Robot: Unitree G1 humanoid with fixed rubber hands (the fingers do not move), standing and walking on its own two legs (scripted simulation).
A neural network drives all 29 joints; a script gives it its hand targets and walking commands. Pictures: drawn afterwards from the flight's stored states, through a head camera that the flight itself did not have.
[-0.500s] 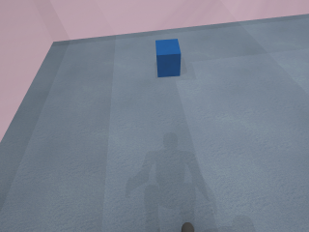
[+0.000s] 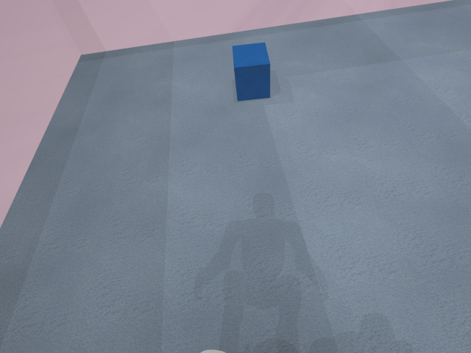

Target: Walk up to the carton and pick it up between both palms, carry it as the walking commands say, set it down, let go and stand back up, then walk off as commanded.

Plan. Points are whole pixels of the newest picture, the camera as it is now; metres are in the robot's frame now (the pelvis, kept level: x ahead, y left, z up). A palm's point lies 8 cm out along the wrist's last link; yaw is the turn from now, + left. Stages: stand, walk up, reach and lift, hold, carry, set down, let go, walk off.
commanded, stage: walk off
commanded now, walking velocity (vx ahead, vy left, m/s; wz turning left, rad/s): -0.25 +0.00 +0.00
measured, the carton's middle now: (251, 71) +1.95 +0.07 -0.64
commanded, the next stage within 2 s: stand in 0.78 s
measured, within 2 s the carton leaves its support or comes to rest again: neither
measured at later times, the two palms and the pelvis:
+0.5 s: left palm out of the picture -0.02 +0.33 -0.15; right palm out of the picture -0.02 -0.19 -0.13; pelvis -0.09 +0.08 -0.01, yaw -1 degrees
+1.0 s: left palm out of the picture -0.17 +0.29 -0.12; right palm out of the picture -0.13 -0.22 -0.14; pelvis -0.21 +0.03 +0.00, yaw -2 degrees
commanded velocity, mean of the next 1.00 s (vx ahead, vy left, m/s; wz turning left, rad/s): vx -0.19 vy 0.00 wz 0.00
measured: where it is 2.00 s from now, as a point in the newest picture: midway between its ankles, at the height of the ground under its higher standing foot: outside the picture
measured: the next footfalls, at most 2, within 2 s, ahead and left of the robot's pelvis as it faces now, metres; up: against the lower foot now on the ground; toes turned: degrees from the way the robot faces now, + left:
left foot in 0.38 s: +0.00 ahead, +0.16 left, +0.00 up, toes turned -4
right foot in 0.86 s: -0.18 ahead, -0.04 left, +0.00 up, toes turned -2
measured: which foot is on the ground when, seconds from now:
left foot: up 0.00-0.36, down 0.38-0.86, up 0.88-1.00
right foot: down 0.00-0.36, up 0.38-0.84, down 0.86-1.00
